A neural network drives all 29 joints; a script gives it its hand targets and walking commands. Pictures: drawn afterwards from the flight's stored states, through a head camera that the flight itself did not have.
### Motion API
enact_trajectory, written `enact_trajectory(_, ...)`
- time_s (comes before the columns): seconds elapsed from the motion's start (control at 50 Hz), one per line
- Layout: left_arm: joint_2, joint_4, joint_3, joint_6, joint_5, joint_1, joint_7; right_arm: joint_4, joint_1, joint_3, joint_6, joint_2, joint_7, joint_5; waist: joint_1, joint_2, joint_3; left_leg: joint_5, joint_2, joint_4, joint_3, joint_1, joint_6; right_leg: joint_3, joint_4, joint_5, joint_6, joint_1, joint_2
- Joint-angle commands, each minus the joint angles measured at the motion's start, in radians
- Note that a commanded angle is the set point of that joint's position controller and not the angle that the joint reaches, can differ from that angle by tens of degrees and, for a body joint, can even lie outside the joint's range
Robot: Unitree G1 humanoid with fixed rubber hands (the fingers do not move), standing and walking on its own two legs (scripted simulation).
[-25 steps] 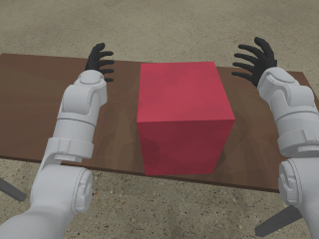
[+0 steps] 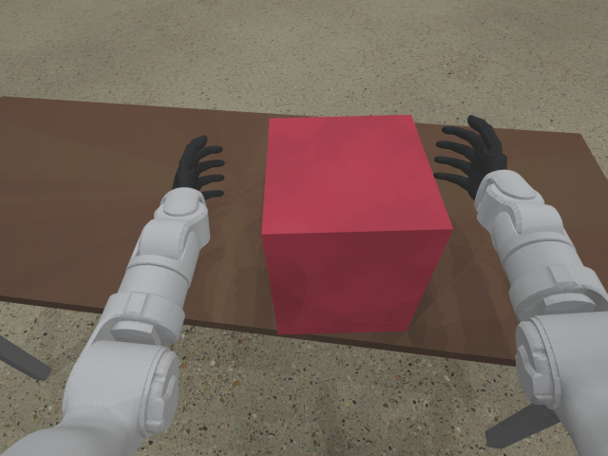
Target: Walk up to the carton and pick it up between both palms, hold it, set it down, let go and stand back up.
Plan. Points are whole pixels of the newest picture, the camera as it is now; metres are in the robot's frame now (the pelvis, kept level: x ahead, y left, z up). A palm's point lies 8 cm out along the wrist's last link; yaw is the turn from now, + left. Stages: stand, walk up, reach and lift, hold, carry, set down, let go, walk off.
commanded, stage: reach and lift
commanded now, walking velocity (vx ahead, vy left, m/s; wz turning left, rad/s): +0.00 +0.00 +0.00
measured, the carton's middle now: (341, 230) +0.43 +0.00 +0.05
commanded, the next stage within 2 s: none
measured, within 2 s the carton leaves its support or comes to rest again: neither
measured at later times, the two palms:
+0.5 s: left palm (224, 209) +0.42 +0.17 +0.08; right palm (454, 187) +0.47 -0.15 +0.11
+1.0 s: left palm (237, 211) +0.42 +0.15 +0.09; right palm (446, 192) +0.47 -0.14 +0.10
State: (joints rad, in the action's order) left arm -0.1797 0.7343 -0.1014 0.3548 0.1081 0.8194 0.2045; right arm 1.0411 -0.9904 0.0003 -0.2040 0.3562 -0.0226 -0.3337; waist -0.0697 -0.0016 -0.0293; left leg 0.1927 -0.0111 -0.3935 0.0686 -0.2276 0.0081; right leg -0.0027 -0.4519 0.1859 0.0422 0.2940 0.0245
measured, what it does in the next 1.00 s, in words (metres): stands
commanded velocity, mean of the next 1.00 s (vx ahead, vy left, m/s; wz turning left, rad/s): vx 0.00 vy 0.00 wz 0.00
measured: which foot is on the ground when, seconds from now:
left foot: down 0.00-1.00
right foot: down 0.00-1.00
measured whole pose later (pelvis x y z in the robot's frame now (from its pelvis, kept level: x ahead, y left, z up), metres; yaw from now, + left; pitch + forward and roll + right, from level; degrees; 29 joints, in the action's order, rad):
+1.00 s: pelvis +0.01 +0.00 +0.00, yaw +0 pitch +7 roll +1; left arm 0.02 0.77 -0.13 0.14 0.11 0.78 0.28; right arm 1.03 -0.94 0.00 -0.04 0.24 0.09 -0.24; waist -0.08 0.00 -0.01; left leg 0.19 -0.01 -0.39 0.07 -0.32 0.01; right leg 0.00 -0.45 0.18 0.04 0.38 0.02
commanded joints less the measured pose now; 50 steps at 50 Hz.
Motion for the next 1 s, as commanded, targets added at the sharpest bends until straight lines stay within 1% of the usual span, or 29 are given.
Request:
enact_trajectory(0.0,-0.067,-0.062,-0.048,-0.168,0.045,0.460,0.000,-0.160,-0.428,0.031,0.115,0.091,-0.028,0.085,-0.083,-0.110,0.683,-0.157,-0.006,0.026,-0.032,-0.171,0.007,-0.023,0.067,-0.186,-0.040,-0.205,0.008)
enact_trajectory(0.06,-0.050,-0.028,-0.053,-0.236,0.038,0.445,0.000,-0.159,-0.423,0.023,0.159,0.070,-0.022,0.098,-0.093,-0.111,0.760,-0.186,-0.005,0.010,-0.024,-0.199,0.006,-0.028,0.049,-0.239,-0.041,-0.222,0.003)
enact_trajectory(0.08,-0.041,-0.030,-0.048,-0.254,0.033,0.446,0.001,-0.155,-0.415,0.029,0.173,0.070,-0.018,0.099,-0.086,-0.104,0.785,-0.202,-0.005,0.008,-0.027,-0.195,0.007,-0.029,0.048,-0.259,-0.041,-0.224,0.002)
enact_trajectory(0.1,-0.044,-0.025,-0.058,-0.266,0.024,0.439,0.005,-0.166,-0.423,0.016,0.186,0.068,-0.011,0.096,-0.098,-0.110,0.811,-0.226,-0.005,0.004,-0.023,-0.188,0.007,-0.029,0.043,-0.286,-0.042,-0.237,0.004)
enact_trajectory(0.14,-0.034,-0.069,-0.063,-0.288,0.010,0.426,0.011,-0.203,-0.422,0.003,0.216,0.071,0.005,0.089,-0.095,-0.105,0.895,-0.308,-0.004,-0.007,-0.022,-0.159,0.017,-0.029,0.035,-0.401,-0.042,-0.267,0.009)
enact_trajectory(0.2,-0.026,-0.103,-0.082,-0.292,-0.014,0.399,0.014,-0.238,-0.420,-0.017,0.234,0.078,0.025,0.081,-0.107,-0.111,0.938,-0.383,-0.002,-0.018,-0.018,-0.147,0.021,-0.036,0.024,-0.513,-0.047,-0.309,0.016)
enact_trajectory(0.26,-0.008,-0.178,-0.093,-0.283,-0.036,0.368,0.013,-0.267,-0.388,-0.042,0.240,0.072,0.042,0.063,-0.107,-0.095,0.991,-0.465,0.002,-0.032,-0.014,-0.118,0.033,-0.040,0.014,-0.645,-0.052,-0.344,0.019)
enact_trajectory(0.28,0.004,-0.227,-0.095,-0.281,-0.041,0.363,0.015,-0.283,-0.383,-0.046,0.245,0.075,0.047,0.054,-0.110,-0.083,1.009,-0.505,0.002,-0.036,-0.012,-0.095,0.039,-0.036,0.009,-0.684,-0.053,-0.349,0.025)
enact_trajectory(0.3,0.017,-0.237,-0.097,-0.274,-0.047,0.355,0.015,-0.290,-0.380,-0.053,0.244,0.072,0.051,0.055,-0.110,-0.090,1.006,-0.513,0.003,-0.038,-0.016,-0.091,0.040,-0.037,0.009,-0.700,-0.055,-0.351,0.026)
enact_trajectory(0.34,0.033,-0.284,-0.105,-0.263,-0.061,0.354,0.019,-0.279,-0.371,-0.053,0.237,0.068,0.059,0.049,-0.106,-0.082,0.995,-0.534,0.002,-0.039,-0.016,-0.068,0.045,-0.035,0.008,-0.716,-0.056,-0.349,0.030)
enact_trajectory(0.38,0.032,-0.287,-0.118,-0.258,-0.076,0.366,0.021,-0.263,-0.377,-0.058,0.230,0.066,0.061,0.043,-0.114,-0.080,0.970,-0.516,0.003,-0.032,-0.016,-0.072,0.043,-0.038,0.012,-0.689,-0.057,-0.342,0.028)
enact_trajectory(0.42,0.051,-0.315,-0.119,-0.256,-0.084,0.367,0.028,-0.267,-0.372,-0.066,0.227,0.056,0.065,0.034,-0.120,-0.071,0.978,-0.534,0.001,-0.042,-0.017,-0.056,0.047,-0.039,0.011,-0.685,-0.052,-0.328,0.032)
enact_trajectory(0.44,0.061,-0.311,-0.121,-0.253,-0.092,0.371,0.031,-0.255,-0.374,-0.062,0.224,0.044,0.067,0.040,-0.119,-0.068,0.966,-0.523,0.001,-0.041,-0.016,-0.055,0.046,-0.037,0.015,-0.660,-0.052,-0.315,0.031)
enact_trajectory(0.46,0.082,-0.300,-0.108,-0.250,-0.095,0.374,0.033,-0.233,-0.376,-0.061,0.218,0.032,0.066,0.040,-0.110,-0.058,0.943,-0.503,-0.001,-0.036,-0.019,-0.048,0.045,-0.033,0.022,-0.614,-0.048,-0.291,0.032)
enact_trajectory(0.52,0.106,-0.257,-0.112,-0.252,-0.108,0.393,0.038,-0.222,-0.394,-0.045,0.208,-0.015,0.071,0.071,-0.115,-0.084,0.901,-0.444,0.000,-0.030,-0.018,-0.071,0.031,-0.037,0.034,-0.534,-0.049,-0.274,0.025)
enact_trajectory(0.54,0.117,-0.260,-0.111,-0.254,-0.109,0.404,0.038,-0.218,-0.394,-0.042,0.206,-0.032,0.073,0.074,-0.109,-0.088,0.898,-0.436,0.000,-0.027,-0.018,-0.078,0.029,-0.036,0.031,-0.525,-0.051,-0.280,0.022)
enact_trajectory(0.56,0.128,-0.255,-0.113,-0.256,-0.117,0.398,0.040,-0.231,-0.401,-0.039,0.208,-0.039,0.075,0.080,-0.116,-0.082,0.903,-0.436,0.000,-0.029,-0.016,-0.083,0.029,-0.038,0.032,-0.524,-0.049,-0.274,0.020)
enact_trajectory(0.62,0.134,-0.223,-0.130,-0.260,-0.137,0.412,0.048,-0.221,-0.408,-0.018,0.207,-0.056,0.088,0.110,-0.115,-0.087,0.868,-0.401,0.000,-0.024,-0.009,-0.086,0.027,-0.035,0.034,-0.470,-0.050,-0.265,0.020)
enact_trajectory(0.64,0.147,-0.225,-0.130,-0.261,-0.143,0.424,0.052,-0.206,-0.410,-0.004,0.207,-0.071,0.091,0.122,-0.105,-0.082,0.858,-0.393,-0.002,-0.023,-0.010,-0.078,0.026,-0.033,0.041,-0.447,-0.048,-0.254,0.019)
enact_trajectory(0.66,0.154,-0.216,-0.130,-0.261,-0.145,0.432,0.055,-0.216,-0.421,-0.002,0.207,-0.082,0.096,0.130,-0.113,-0.084,0.855,-0.388,-0.003,-0.023,-0.008,-0.074,0.025,-0.029,0.041,-0.432,-0.048,-0.244,0.022)
enact_trajectory(0.7,0.151,-0.199,-0.138,-0.264,-0.151,0.465,0.062,-0.202,-0.440,0.012,0.203,-0.101,0.103,0.137,-0.110,-0.090,0.835,-0.353,-0.006,-0.022,-0.008,-0.080,0.019,-0.026,0.046,-0.377,-0.047,-0.224,0.022)
enact_trajectory(0.72,0.169,-0.203,-0.127,-0.270,-0.152,0.465,0.067,-0.188,-0.436,0.012,0.200,-0.112,0.102,0.136,-0.109,-0.080,0.834,-0.352,-0.008,-0.022,-0.010,-0.074,0.019,-0.024,0.046,-0.364,-0.045,-0.216,0.021)
enact_trajectory(0.76,0.166,-0.199,-0.137,-0.274,-0.156,0.466,0.072,-0.204,-0.443,0.007,0.202,-0.127,0.109,0.131,-0.117,-0.087,0.840,-0.359,-0.008,-0.028,-0.005,-0.079,0.017,-0.026,0.041,-0.381,-0.047,-0.226,0.020)
enact_trajectory(0.8,0.174,-0.186,-0.134,-0.281,-0.159,0.481,0.074,-0.177,-0.442,0.023,0.198,-0.135,0.115,0.145,-0.104,-0.078,0.833,-0.341,-0.007,-0.027,-0.005,-0.082,0.017,-0.028,0.043,-0.363,-0.046,-0.217,0.021)
enact_trajectory(0.84,0.192,-0.186,-0.122,-0.288,-0.155,0.481,0.077,-0.179,-0.445,0.019,0.201,-0.146,0.117,0.138,-0.104,-0.068,0.838,-0.355,-0.007,-0.035,-0.007,-0.071,0.022,-0.024,0.044,-0.360,-0.042,-0.201,0.022)
enact_trajectory(0.86,0.190,-0.187,-0.125,-0.293,-0.155,0.475,0.076,-0.191,-0.441,0.013,0.202,-0.156,0.118,0.137,-0.112,-0.075,0.850,-0.366,-0.009,-0.039,-0.008,-0.075,0.019,-0.027,0.038,-0.375,-0.043,-0.210,0.022)
enact_trajectory(0.88,0.193,-0.193,-0.120,-0.295,-0.152,0.487,0.078,-0.196,-0.450,0.017,0.204,-0.154,0.119,0.136,-0.106,-0.069,0.856,-0.365,-0.008,-0.040,-0.007,-0.075,0.021,-0.026,0.039,-0.375,-0.042,-0.207,0.023)
enact_trajectory(0.92,0.184,-0.157,-0.128,-0.296,-0.155,0.486,0.081,-0.192,-0.459,0.017,0.200,-0.159,0.122,0.138,-0.113,-0.076,0.836,-0.342,-0.009,-0.037,-0.007,-0.080,0.016,-0.027,0.041,-0.341,-0.042,-0.193,0.021)
enact_trajectory(0.98,0.194,-0.155,-0.122,-0.306,-0.152,0.490,0.081,-0.180,-0.450,0.017,0.198,-0.175,0.124,0.139,-0.107,-0.077,0.831,-0.337,-0.008,-0.038,-0.006,-0.083,0.015,-0.028,0.042,-0.332,-0.043,-0.191,0.021)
